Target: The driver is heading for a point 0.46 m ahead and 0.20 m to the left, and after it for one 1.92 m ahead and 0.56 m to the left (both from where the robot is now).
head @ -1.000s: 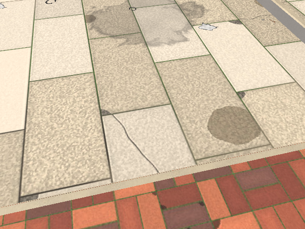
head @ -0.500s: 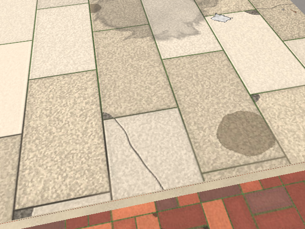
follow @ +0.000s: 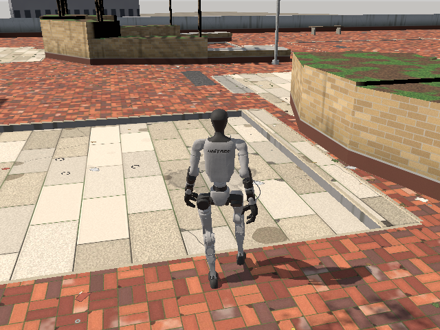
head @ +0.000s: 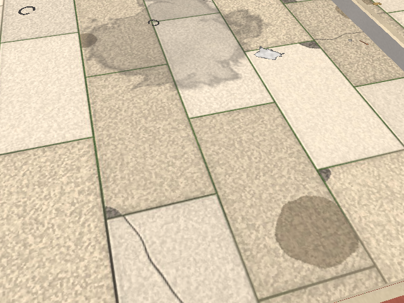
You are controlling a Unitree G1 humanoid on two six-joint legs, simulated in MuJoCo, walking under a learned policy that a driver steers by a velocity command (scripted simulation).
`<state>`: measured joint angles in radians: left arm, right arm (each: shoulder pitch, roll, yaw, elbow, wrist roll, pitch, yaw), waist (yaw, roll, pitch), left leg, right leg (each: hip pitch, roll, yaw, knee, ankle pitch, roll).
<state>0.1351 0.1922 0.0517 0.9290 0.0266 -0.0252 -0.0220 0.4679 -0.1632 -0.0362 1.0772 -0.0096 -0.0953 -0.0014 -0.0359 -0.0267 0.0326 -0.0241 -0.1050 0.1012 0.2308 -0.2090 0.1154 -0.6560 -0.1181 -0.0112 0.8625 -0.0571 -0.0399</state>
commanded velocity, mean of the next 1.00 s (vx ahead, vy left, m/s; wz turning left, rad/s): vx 0.41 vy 0.00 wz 0.41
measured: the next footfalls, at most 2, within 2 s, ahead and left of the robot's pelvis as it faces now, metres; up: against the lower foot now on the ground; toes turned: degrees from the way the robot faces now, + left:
right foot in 0.22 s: +0.30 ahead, -0.11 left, +0.00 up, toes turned +1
left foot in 0.86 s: +0.56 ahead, +0.18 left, -0.12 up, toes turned +31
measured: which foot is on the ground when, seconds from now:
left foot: down 0.00-0.24, up 0.26-0.84, down 0.86-1.00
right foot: up 0.00-0.20, down 0.22-0.86, up 0.88-1.00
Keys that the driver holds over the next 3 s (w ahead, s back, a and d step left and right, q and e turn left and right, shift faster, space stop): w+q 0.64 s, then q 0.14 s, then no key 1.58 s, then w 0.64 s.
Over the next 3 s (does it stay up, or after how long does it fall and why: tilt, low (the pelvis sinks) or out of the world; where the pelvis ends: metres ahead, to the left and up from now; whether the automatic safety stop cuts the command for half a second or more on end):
stays up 0.73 0.20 -0.12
